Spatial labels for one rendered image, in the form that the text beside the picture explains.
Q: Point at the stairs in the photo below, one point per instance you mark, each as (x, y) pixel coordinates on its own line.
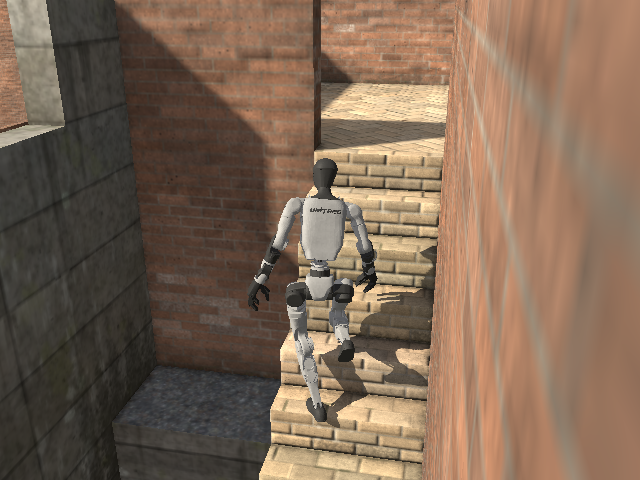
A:
(375, 403)

